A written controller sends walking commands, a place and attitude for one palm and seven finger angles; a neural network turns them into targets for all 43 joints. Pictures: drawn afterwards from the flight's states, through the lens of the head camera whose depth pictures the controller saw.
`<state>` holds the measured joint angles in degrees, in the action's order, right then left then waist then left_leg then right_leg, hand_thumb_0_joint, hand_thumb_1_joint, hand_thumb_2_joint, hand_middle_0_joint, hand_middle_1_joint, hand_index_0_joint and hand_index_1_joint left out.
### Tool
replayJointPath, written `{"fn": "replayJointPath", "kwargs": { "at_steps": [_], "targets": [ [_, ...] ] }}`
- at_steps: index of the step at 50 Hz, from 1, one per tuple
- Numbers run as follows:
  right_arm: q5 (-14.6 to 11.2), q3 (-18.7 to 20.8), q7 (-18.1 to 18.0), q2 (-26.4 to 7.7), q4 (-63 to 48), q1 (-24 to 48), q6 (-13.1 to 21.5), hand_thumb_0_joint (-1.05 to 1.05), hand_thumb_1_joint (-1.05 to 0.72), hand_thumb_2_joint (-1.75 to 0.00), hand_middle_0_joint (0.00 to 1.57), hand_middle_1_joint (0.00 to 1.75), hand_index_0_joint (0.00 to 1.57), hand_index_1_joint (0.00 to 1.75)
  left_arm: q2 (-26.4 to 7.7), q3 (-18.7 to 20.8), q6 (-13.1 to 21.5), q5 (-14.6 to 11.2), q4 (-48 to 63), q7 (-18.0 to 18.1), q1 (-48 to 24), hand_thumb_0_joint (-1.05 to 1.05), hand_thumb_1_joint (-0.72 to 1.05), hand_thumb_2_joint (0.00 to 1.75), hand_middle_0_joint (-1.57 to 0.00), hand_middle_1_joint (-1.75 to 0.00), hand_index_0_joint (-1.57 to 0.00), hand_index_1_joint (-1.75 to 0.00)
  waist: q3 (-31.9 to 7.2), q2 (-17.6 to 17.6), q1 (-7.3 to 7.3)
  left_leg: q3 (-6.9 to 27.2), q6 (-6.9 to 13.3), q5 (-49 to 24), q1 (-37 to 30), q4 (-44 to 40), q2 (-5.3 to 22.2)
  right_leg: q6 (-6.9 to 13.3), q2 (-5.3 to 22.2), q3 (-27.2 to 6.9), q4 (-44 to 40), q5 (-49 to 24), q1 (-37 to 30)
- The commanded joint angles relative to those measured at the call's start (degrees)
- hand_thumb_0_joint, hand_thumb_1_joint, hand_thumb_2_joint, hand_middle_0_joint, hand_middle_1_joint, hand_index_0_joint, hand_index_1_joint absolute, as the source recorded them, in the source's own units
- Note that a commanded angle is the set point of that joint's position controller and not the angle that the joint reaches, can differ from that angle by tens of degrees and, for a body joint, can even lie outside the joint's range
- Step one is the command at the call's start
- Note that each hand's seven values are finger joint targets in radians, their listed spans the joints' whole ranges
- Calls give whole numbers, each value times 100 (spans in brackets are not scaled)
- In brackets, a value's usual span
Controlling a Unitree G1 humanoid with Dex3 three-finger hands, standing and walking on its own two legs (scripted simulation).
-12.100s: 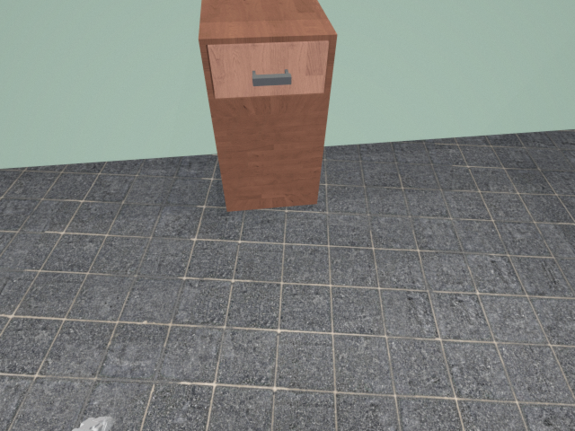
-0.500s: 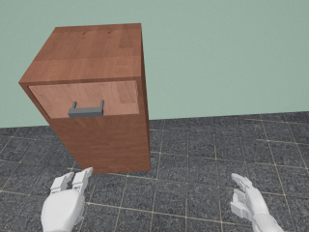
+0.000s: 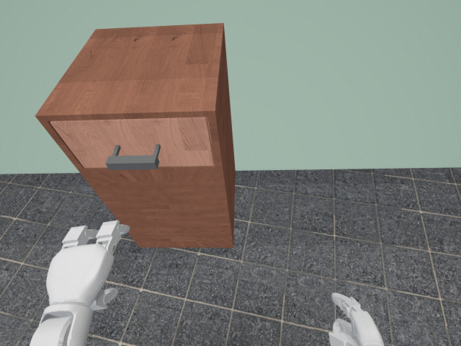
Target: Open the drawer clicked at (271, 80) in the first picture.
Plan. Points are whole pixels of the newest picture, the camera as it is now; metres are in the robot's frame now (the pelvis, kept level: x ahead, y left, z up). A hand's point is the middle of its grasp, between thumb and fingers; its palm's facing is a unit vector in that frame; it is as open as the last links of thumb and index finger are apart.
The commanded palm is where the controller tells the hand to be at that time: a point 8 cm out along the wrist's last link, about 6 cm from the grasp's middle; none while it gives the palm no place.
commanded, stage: raise the hand with hooked fingers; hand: left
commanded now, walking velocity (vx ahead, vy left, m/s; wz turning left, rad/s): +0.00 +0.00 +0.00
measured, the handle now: (135, 155) +0.54 +0.32 -0.06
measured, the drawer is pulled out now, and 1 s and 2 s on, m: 0.00 0.00 0.00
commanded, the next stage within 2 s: move the hooked fingers above the handle in 1.04 s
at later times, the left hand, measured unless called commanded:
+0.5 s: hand (90, 223) +0.28 +0.26 +0.08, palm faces +0.08 -0.08 -0.99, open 13.7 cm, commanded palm +0.26 +0.26 +0.13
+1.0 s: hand (86, 212) +0.29 +0.27 +0.09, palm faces +0.04 -0.09 -0.99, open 13.9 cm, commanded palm +0.27 +0.28 +0.15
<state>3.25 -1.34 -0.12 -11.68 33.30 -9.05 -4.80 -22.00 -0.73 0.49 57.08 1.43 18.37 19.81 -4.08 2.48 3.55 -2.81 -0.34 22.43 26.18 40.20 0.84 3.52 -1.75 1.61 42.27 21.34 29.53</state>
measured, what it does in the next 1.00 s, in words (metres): stands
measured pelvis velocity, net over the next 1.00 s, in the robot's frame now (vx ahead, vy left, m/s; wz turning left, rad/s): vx -0.01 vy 0.03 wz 0.02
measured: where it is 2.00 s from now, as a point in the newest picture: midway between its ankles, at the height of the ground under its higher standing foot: outside the picture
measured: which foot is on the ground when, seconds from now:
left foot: down 0.00-1.00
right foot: down 0.00-1.00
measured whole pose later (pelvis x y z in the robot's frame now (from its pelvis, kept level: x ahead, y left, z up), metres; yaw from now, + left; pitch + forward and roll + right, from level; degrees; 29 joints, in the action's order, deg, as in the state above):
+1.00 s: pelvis -0.01 +0.03 +0.02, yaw +1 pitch +3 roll +0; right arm -0.6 1.2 -1.0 -14.6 36.1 -9.9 -5.5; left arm -24.9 -4.2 -1.4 54.6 -5.9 7.9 -4.0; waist -0.9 4.0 4.5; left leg -2.5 2.1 16.2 15.3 28.1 -1.6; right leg 1.0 0.3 1.5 29.3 14.9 17.8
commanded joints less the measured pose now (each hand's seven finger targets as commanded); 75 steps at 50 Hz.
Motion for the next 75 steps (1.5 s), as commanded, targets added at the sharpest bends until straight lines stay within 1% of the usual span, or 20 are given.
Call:
{"fn": "replayJointPath", "kwargs": {
  "at_steps": [1, 4, 7, 13, 16, 21, 27, 29, 31, 36, 43, 45, 50, 54, 57, 61, 65, 67, 69, 75],
  "targets": [
    [-5, 457, -42, -671, -903, 767, 381, 0, -90, -90, 20, 30, 20, 30, -1035, 878, 265, 44, 1222, 515, -677, 0, -13, 46, -27, -96, -27, -96, -1571, -348, 113, 227, 252, -1683, -34, -255, -393, -143, 244, -790, -553, -2604, -1604],
    [-67, 549, -27, -738, -816, 724, 381, 0, -90, -90, 20, 30, 20, 30, -934, 750, 164, 9, 1090, 632, -932, 0, -20, 43, -28, -100, -28, -100, -1542, -351, 14, 189, 250, -1815, -163, -268, -382, -143, 221, -693, -559, -2719, -1458],
    [-132, 583, -36, -780, -809, 783, 359, 0, -90, -90, 20, 30, 20, 30, -932, 599, -83, 2, 1071, 573, -1254, 0, -27, 40, -28, -105, -28, -105, -1553, -290, 25, 171, 258, -1883, -350, -385, -371, -141, 208, -578, -614, -2572, -1486],
    [-263, 502, -108, -792, -797, 938, 274, 0, -90, -90, 20, 30, 20, 30, -1047, 371, -535, -37, 926, 90, -1939, 0, -41, 34, -29, -114, -29, -114, -1188, -318, 81, 159, 258, -2018, -709, -788, -313, -133, 157, -382, -897, -2205, -1620],
    [-280, 438, -123, -763, -821, 991, 237, 0, -90, -90, 20, 30, 20, 30, -1147, 355, -626, 10, 948, -136, -2335, 0, -48, 31, -30, -118, -30, -118, -1141, -121, 134, 168, 241, -2106, -940, -959, -302, -109, 146, -328, -1006, -2084, -1720],
    [-335, 346, -147, -737, -815, 978, 180, 0, -90, -90, 20, 30, 20, 30, -1118, 205, -737, -30, 604, -509, -3001, 0, -50, 30, -30, -120, -30, -120, -852, -266, 106, 142, 235, -1972, -1078, -1221, -297, -119, 114, -249, -1270, -1858, -1822],
    [-362, 275, -180, -733, -751, 962, 158, 0, -90, -90, 20, 30, 20, 30, -1263, 124, -633, -65, 398, -872, -3951, 0, -50, 30, -30, -120, -30, -120, -810, -60, 48, 182, 217, -1931, -1285, -1394, -294, -87, 99, -185, -1468, -1708, -1876],
    [-350, 280, -196, -737, -740, 904, 173, 0, -90, -90, 20, 30, 20, 30, -1390, 202, -558, -90, 379, -960, -4108, 0, -50, 30, -30, -120, -30, -120, -1043, -129, 76, 201, 227, -2108, -1392, -1405, -301, -94, 99, -168, -1478, -1885, -2046],
    [-376, 268, -192, -745, -730, 901, 179, 0, -90, -90, 20, 30, 20, 30, -1395, 171, -482, -142, 330, -1029, -4395, 0, -50, 30, -30, -120, -30, -120, -949, -121, 31, 239, 212, -2025, -1373, -1462, -284, -86, 97, -152, -1539, -1739, -1993],
    [-389, 319, -124, -789, -756, 786, 176, 0, -90, -90, 20, 30, 20, 30, -1311, 203, -336, -256, 131, -1194, -3875, 0, -50, 30, -30, -120, -30, -120, -977, -200, 138, 239, 203, -2295, -1353, -1515, -274, -70, 89, -110, -1558, -1927, -2122],
    [-378, 387, -77, -835, -729, 687, 200, 0, -90, -90, 20, 30, 20, 30, -1489, 439, -100, -225, 524, -961, -3933, 0, -50, 30, -30, -120, -30, -120, -1228, -18, 168, 314, 173, -2570, -1466, -1501, -238, -47, 80, -87, -1488, -1988, -2054],
    [-373, 412, -89, -848, -704, 672, 210, 0, -90, -90, 20, 30, 20, 30, -1564, 536, -93, -207, 536, -847, -4002, 0, -50, 30, -30, -120, -30, -120, -1244, -124, 168, 313, 179, -2519, -1448, -1508, -233, -51, 68, -100, -1510, -1937, -2059],
    [-419, 437, -106, -865, -645, 670, 236, 0, -90, -90, 20, 30, 20, 30, -1471, 433, -208, -237, 360, -731, -3969, 0, -50, 30, -30, -120, -30, -120, -1206, -160, 118, 268, 198, -2424, -1425, -1501, -244, -69, 75, -126, -1543, -1930, -2017],
    [-409, 437, -107, -853, -640, 700, 238, 0, -90, -90, 20, 30, 20, 30, -1458, 337, -261, -212, 516, -756, -3994, 0, -50, 30, -30, -120, -30, -120, -1344, 56, 137, 267, 183, -2632, -1551, -1487, -245, -56, 94, -117, -1492, -2099, -2073],
    [-433, 407, -124, -851, -647, 723, 218, 0, -90, -90, 20, 30, 20, 30, -1337, 257, -337, -281, 277, -849, -3836, 0, -50, 30, -30, -120, -30, -120, -1068, -251, 102, 246, 213, -2439, -1393, -1520, -248, -84, 87, -104, -1550, -2014, -2031],
    [-439, 374, -176, -867, -585, 679, 183, 0, -90, -90, 20, 30, 20, 30, -1451, 254, -327, -168, -144, -898, -4354, 0, -50, 30, -30, -120, -30, -120, -964, -231, 29, 189, 222, -2164, -1273, -1485, -281, -90, 87, -116, -1555, -1817, -1868],
    [-411, 408, -241, -883, -514, 518, 194, 0, -90, -90, 20, 30, 20, 30, -1629, 351, -138, -117, -486, -886, -4909, 0, -50, 30, -30, -120, -30, -120, -1258, -280, -23, 183, 248, -2148, -1213, -1337, -326, -103, 85, -164, -1482, -1891, -1876],
    [-417, 419, -256, -859, -499, 464, 208, 0, -90, -90, 20, 30, 20, 30, -1554, 254, -31, -75, -644, -853, -5206, 0, -50, 30, -30, -120, -30, -120, -1265, -102, -63, 186, 247, -2170, -1220, -1252, -332, -88, 86, -138, -1401, -1902, -1691],
    [-397, 471, -252, -858, -468, 360, 218, 0, -90, -90, 20, 30, 20, 30, -1561, 289, 64, -55, -769, -809, -5256, 0, -50, 30, -30, -120, -30, -120, -1496, -55, -53, 177, 243, -2381, -1255, -1149, -326, -82, 76, -130, -1301, -2100, -1685],
    [-421, 533, -239, -932, -437, 138, 149, 0, -90, -90, 20, 30, 20, 30, -1739, 498, 108, -47, -1503, -727, -5308, 0, -50, 30, -30, -120, -30, -120, -1527, -347, -98, 163, 268, -2448, -838, -950, -339, -106, 62, -157, -1144, -2372, -1659]
  ]
}}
